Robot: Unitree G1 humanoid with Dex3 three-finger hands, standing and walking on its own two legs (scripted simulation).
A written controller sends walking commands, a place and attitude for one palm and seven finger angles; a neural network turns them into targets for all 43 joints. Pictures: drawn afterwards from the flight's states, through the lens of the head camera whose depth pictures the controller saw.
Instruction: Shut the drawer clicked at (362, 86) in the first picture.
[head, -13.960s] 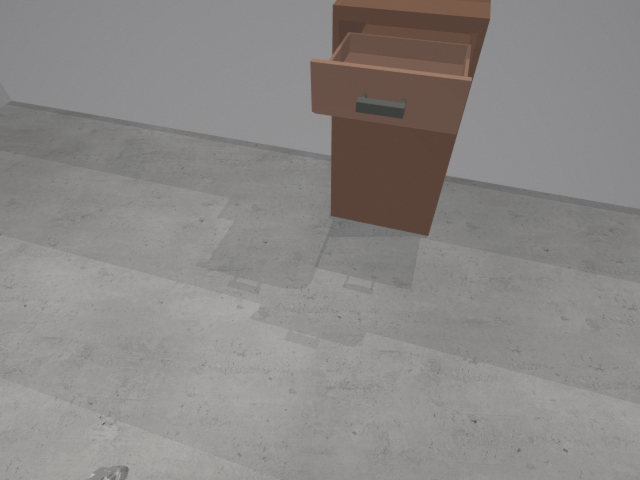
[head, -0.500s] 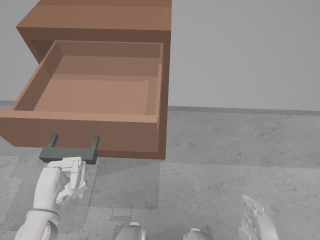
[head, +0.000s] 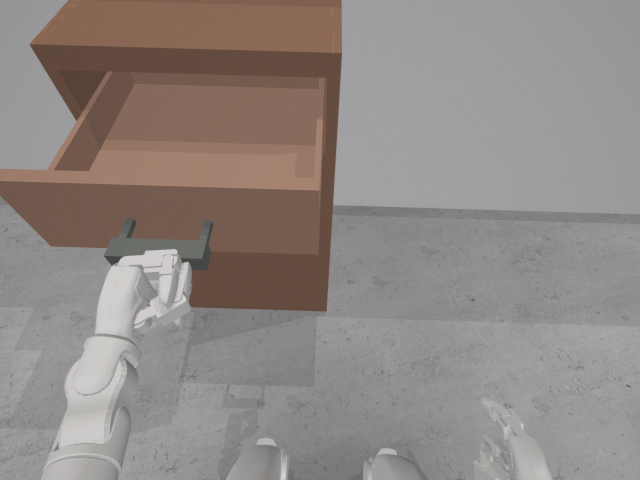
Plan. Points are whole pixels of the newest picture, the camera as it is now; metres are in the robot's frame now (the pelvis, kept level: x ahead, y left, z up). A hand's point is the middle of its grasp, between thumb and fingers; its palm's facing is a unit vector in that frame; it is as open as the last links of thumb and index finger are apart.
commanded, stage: push the drawer shut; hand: left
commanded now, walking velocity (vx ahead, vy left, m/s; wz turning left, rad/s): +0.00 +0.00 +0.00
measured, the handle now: (164, 239) +0.40 +0.22 +0.06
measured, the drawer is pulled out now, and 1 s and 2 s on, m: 0.22 0.10 0.00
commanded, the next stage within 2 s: none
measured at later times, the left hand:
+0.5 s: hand (192, 254) +0.38 +0.18 +0.05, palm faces -0.03 -1.00 -0.04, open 2.9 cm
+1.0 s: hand (202, 216) +0.44 +0.18 +0.05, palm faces -0.03 -1.00 -0.03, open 3.0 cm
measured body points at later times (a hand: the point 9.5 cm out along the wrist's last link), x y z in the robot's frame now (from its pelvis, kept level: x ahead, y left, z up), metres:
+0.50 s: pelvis +0.01 +0.01 +0.00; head +0.09 +0.01 +0.45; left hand +0.37 +0.23 +0.06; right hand +0.12 -0.25 -0.10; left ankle +0.04 +0.12 -0.67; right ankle +0.02 -0.10 -0.67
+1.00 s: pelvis +0.00 +0.00 +0.00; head +0.10 +0.01 +0.44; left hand +0.43 +0.23 +0.06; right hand +0.08 -0.26 -0.12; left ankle +0.04 +0.12 -0.67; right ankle +0.02 -0.10 -0.67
